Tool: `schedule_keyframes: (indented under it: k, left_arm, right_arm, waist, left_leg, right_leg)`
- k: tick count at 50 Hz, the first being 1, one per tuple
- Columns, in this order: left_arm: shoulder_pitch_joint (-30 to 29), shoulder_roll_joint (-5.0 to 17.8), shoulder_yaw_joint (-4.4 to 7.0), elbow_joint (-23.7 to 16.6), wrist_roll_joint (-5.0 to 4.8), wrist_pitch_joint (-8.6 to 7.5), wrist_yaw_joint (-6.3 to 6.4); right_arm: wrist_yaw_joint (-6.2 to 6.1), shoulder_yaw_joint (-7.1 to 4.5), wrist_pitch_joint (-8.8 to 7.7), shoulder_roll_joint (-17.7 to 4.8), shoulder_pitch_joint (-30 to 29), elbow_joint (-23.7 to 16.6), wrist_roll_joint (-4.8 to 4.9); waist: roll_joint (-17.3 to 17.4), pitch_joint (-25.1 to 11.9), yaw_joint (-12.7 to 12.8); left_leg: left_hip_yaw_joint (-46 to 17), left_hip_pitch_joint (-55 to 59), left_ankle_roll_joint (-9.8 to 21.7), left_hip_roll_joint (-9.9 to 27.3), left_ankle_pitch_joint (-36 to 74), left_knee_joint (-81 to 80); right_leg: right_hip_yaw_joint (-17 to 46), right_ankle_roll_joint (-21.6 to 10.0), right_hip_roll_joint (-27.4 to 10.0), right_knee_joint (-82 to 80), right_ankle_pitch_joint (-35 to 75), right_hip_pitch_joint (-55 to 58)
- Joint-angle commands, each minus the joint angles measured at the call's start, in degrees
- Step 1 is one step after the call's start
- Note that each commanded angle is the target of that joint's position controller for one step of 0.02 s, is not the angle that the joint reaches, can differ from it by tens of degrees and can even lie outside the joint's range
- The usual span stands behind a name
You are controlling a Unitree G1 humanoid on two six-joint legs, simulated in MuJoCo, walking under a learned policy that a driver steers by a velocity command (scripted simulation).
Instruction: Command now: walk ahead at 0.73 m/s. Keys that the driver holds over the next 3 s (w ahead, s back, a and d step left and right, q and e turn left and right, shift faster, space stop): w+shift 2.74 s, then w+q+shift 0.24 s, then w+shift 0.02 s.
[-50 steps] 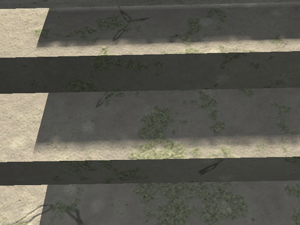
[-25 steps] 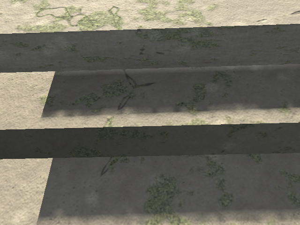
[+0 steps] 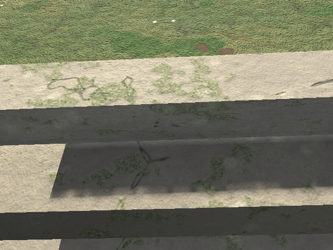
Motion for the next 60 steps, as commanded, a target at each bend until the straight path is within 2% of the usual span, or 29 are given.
schedule_keyframes:
  k: [1, 4, 8, 13, 17, 19, 20, 21, 22, 23, 24, 25, 27, 30, 31, 33, 36, 37, 39, 41, 43, 44, 45, 48, 51, 54, 57, 58, 60]
  left_arm:
    - [8.9, 4.9, 0.81, -1.1, 2.27, 0.27, 1.48]
    - [9.5, 3.4, 0.56, -0.3, 0.04, -2.67, 1.98]
    - [18.4, -3.3, -0.64, 5.4, 0.77, -3.83, 1.75]
    - [23.3, -2.5, -0.11, 7.2, 2.17, -4.96, 1.34]
    - [24.5, -3.8, -0.58, 8.8, 0.55, -3.91, 2.82]
    - [13.8, -4.6, -1.82, 4.4, -2.77, -2.35, 3.62]
    - [17.5, -0.1, -1.47, 2.9, -4.56, -2.85, 3.59]
    - [14.6, 8.7, 0.75, 0.8, -2.67, -4.11, 3.19]
    - [13.7, 12.8, 2.99, 1.1, -3.53, -5.31, 2.24]
    - [10.2, 12.3, 3.87, -0.1, -2.40, -6.19, 1.38]
    - [4.7, 4.4, 2.84, -5.1, -1.94, -7.14, -0.85]
    - [-1.1, 3.3, 4.38, -9.6, -0.56, -8.32, -1.14]
    - [-2.8, -6.2, 1.17, -15.9, 2.99, -7.51, -1.73]
    - [-8.4, -16.2, -3.90, -22.4, 2.73, -3.25, -0.71]
    - [-13.5, -15.6, -4.69, -25.7, 1.86, -1.68, 0.23]
    - [-20.3, -13.3, -4.78, -29.3, -0.35, -0.13, 2.53]
    - [-31.2, -12.9, -6.83, -33.9, -1.07, 0.60, 3.66]
    - [-28.4, -9.5, -7.18, -32.7, -2.05, 0.91, 3.03]
    - [-16.3, -6.7, -5.77, -25.3, -1.88, 0.90, 0.91]
    - [-3.4, -1.4, -2.71, -23.4, -0.63, 2.22, 1.62]
    - [-2.7, 8.3, 1.35, -21.6, 0.05, 1.29, 0.40]
    - [-0.8, 13.9, 3.93, -16.9, 1.88, 1.67, 1.22]
    - [-3.9, 9.2, 3.90, -16.3, 1.87, 1.53, 0.87]
    - [0.7, -3.1, 1.12, -2.8, 1.61, -1.00, 0.39]
    - [0.4, -5.6, -0.68, 0.1, 1.80, -2.86, -0.36]
    - [3.6, -0.5, -0.49, 3.3, 0.59, -4.23, -0.78]
    - [2.9, 0.6, -1.50, 0.3, -3.74, -3.37, 2.11]
    - [7.6, 7.4, -0.35, -0.7, -5.02, -4.57, 2.25]
    - [9.0, 21.3, 4.62, -3.4, -1.94, -5.12, 2.19]
  right_arm:
    - [1.13, 1.77, -0.81, 7.4, -15.2, -12.2, -1.18]
    - [2.23, 1.69, -1.80, 4.6, -11.5, -11.1, -3.13]
    - [2.97, 2.22, 0.67, 7.1, -13.9, -11.5, -1.16]
    - [1.01, 4.23, 0.55, 11.6, -32.6, -23.3, -0.46]
    - [1.67, 4.89, 1.43, 10.1, -38.5, -30.2, 0.89]
    - [1.89, 6.18, 1.51, 11.5, -33.1, -29.4, 2.75]
    - [1.55, 5.44, 1.35, 10.0, -23.0, -24.9, 3.24]
    - [0.02, 3.16, 2.23, 6.1, -8.8, -22.3, 3.18]
    - [-0.43, 1.09, 3.03, 2.0, -0.7, -20.7, 1.84]
    - [-0.40, -1.50, 2.56, -3.3, 4.7, -17.4, -0.90]
    - [-0.49, -3.43, 1.91, -8.1, 9.1, -12.6, -1.47]
    - [-1.10, -4.42, 2.09, -9.4, 7.2, -10.8, 0.44]
    - [0.18, -1.86, -0.18, 2.1, 0.2, -5.7, 2.12]
    - [0.45, 0.63, -2.78, 11.3, 4.7, 4.5, -1.58]
    - [0.87, 0.32, -3.60, 7.7, 4.4, 4.0, -1.79]
    - [2.18, 1.03, -5.32, 7.0, 2.8, 5.5, -1.98]
    - [1.89, 1.95, -6.14, 4.7, 10.5, 8.9, 1.32]
    - [0.38, 2.37, -5.29, 5.1, 8.9, 8.1, 4.02]
    - [-1.50, 1.77, -7.04, -2.4, 14.0, 2.7, 7.14]
    - [-1.42, -4.10, -7.70, -18.8, 9.9, -1.8, 4.82]
    - [1.13, -5.36, -8.09, -12.1, 3.9, -7.6, 2.05]
    - [3.07, -4.33, -8.65, -1.4, 4.3, -13.0, 2.99]
    - [3.05, -2.61, -8.36, 5.1, 5.7, -16.2, 0.12]
    - [1.87, 3.12, -5.26, 16.7, -3.7, -23.7, -2.40]
    - [0.67, 4.66, -1.84, 15.2, -10.3, -27.2, 0.38]
    - [-1.45, 6.37, -0.30, 15.0, -21.0, -33.7, 0.98]
    - [0.82, 6.17, -0.36, 9.1, -17.3, -31.3, 0.96]
    - [1.26, 4.78, -0.23, 6.9, -12.2, -28.3, 1.22]
    - [1.25, 1.62, 1.11, 2.4, 1.2, -25.2, 1.70]
  waist:
    - [-16.5, 9.0, 2.6]
    - [-2.7, 7.6, -0.1]
    - [-3.9, 10.9, 1.6]
    - [-7.5, 18.5, 4.3]
    - [-7.4, 20.4, 4.3]
    - [-5.7, 15.5, -1.5]
    - [-6.1, -0.2, -3.4]
    - [-17.2, -6.8, -10.4]
    - [-18.8, -11.5, -15.1]
    - [-16.1, -13.7, -17.1]
    - [-0.4, -11.2, -15.0]
    - [10.3, -10.9, -13.1]
    - [-4.3, 0.9, -3.6]
    - [-3.7, 11.9, 2.9]
    - [2.2, 15.7, 1.6]
    - [0.1, 20.5, 4.3]
    - [-8.9, 23.1, 4.2]
    - [-9.7, 20.3, 5.6]
    - [-8.4, -3.7, 6.0]
    - [6.3, -16.2, 13.1]
    - [2.4, -15.7, 11.2]
    - [-18.7, -13.8, 7.2]
    - [-3.3, -14.1, 3.3]
    - [2.2, 10.6, -3.5]
    - [-1.5, 18.0, -6.4]
    - [-2.0, 19.5, -8.1]
    - [2.9, 8.8, -9.3]
    - [2.6, -2.5, -9.5]
    - [-10.1, -12.9, -15.6]
  left_leg:
    - [-9.2, -41.9, -0.6, -3.7, 13.7, 40.8]
    - [-5.5, -40.5, -2.7, 0.3, 19.3, 52.4]
    - [-1.0, -43.2, -2.4, -1.4, 19.1, 62.6]
    - [-0.1, -66.8, 0.0, -0.9, -0.5, 78.3]
    - [5.4, -53.8, 0.7, 1.9, -1.8, 54.6]
    - [12.8, -13.4, 3.6, -1.5, 0.3, 25.4]
    - [16.4, 11.6, 3.4, -8.6, 7.1, 27.8]
    - [11.8, 15.6, 3.5, -9.2, -2.5, 26.0]
    - [9.7, 17.5, 4.5, -9.1, -6.1, 17.3]
    - [0.6, 24.7, 6.3, -6.9, -11.9, 9.9]
    - [-33.1, 30.5, 11.9, 5.5, -31.3, -13.6]
    - [-62.0, 30.2, 10.0, 11.7, -16.2, -39.5]
    - [-49.2, 16.8, 9.3, 13.1, -21.6, -33.5]
    - [-25.6, 4.2, 5.4, 9.8, -6.9, -32.8]
    - [-21.3, 4.6, 5.5, 12.1, 2.7, -39.4]
    - [-11.1, -4.1, 3.6, 10.0, 9.1, -45.9]
    - [0.3, -2.3, 0.2, 5.1, 6.1, -53.9]
    - [5.5, -13.9, 0.7, 2.4, 25.6, -61.0]
    - [4.8, -7.0, 4.5, 2.2, 87.2, -50.8]
    - [2.1, 25.0, 6.2, 8.9, 120.7, -27.4]
    - [-3.3, 26.6, 3.5, 2.5, 92.7, 7.1]
    - [-8.7, -2.9, -1.7, -14.4, 27.3, 42.0]
    - [-18.9, -15.7, -0.1, -12.7, 23.5, 66.4]
    - [-16.9, -38.4, 4.9, -7.9, 17.4, 75.1]
    - [-11.6, -45.9, 3.3, -7.4, 3.1, 74.8]
    - [-6.0, -46.5, 3.1, -3.3, -1.6, 67.6]
    - [9.8, 5.5, 2.3, -1.7, 9.7, 31.2]
    - [12.1, 19.3, 2.1, -7.0, 10.5, 30.9]
    - [9.4, 16.3, 1.9, -10.1, -8.8, 16.5]
  right_leg:
    - [58.5, -6.6, -22.7, -35.9, -37.8, 17.1]
    - [37.5, -4.8, -16.2, -28.3, -19.5, 15.3]
    - [29.7, -8.3, -11.4, -27.6, -14.0, 13.9]
    - [29.0, -10.3, -15.1, -32.3, -10.2, 23.5]
    - [18.7, -8.6, -12.1, -45.3, 1.3, 17.2]
    - [5.2, -7.9, -7.9, -49.4, 52.2, 2.1]
    - [3.0, -9.9, -8.9, -35.6, 93.6, 1.8]
    - [5.3, -9.9, -13.6, -19.5, 120.8, 11.1]
    - [7.1, -9.1, -15.9, -6.2, 126.5, 19.5]
    - [7.7, -7.2, -13.2, 11.3, 114.7, 15.3]
    - [11.0, -4.1, 0.9, 36.2, 63.7, -6.6]
    - [17.0, -2.7, 9.8, 64.2, 28.1, -17.0]
    - [15.6, -4.8, 3.8, 79.8, 30.7, -27.8]
    - [18.2, -8.5, 2.6, 94.1, 19.5, -43.8]
    - [15.9, -8.0, 3.8, 100.3, 8.6, -50.3]
    - [13.7, -7.7, 4.1, 97.5, -1.7, -50.4]
    - [6.5, -7.8, -0.1, 75.6, -2.9, -51.5]
    - [-5.0, -6.0, -0.5, 52.8, 1.4, -25.9]
    - [-12.0, -5.1, 6.1, 44.7, 13.8, 14.9]
    - [-8.4, -4.5, 5.6, 29.6, 1.3, 10.2]
    - [7.8, -6.2, 5.0, 1.7, -4.5, 14.1]
    - [47.2, -15.3, -12.4, -15.1, 10.2, 25.8]
    - [54.9, -15.1, -15.2, -19.7, -0.3, 25.3]
    - [28.8, -8.0, -8.6, -16.4, -2.3, 10.5]
    - [15.8, -5.0, -9.3, -27.1, 2.9, 2.3]
    - [10.8, -5.0, -9.8, -38.3, -0.5, -4.1]
    - [2.1, -9.2, -6.3, -51.5, 39.8, -18.0]
    - [1.8, -9.8, -7.7, -43.4, 74.6, -10.9]
    - [3.5, -9.7, -12.7, -17.1, 108.5, 16.9]
Next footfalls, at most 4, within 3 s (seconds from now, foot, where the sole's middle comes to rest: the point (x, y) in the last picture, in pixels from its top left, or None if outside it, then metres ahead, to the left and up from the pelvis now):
0.46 left None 0.43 0.12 -0.57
0.86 right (200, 167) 0.73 -0.04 -0.39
1.22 left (152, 72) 1.06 0.13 -0.21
1.66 right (190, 20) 1.51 -0.03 -0.21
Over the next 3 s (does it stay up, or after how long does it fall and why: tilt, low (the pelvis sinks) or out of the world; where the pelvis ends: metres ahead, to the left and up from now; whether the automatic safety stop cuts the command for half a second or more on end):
stays up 2.71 0.11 0.53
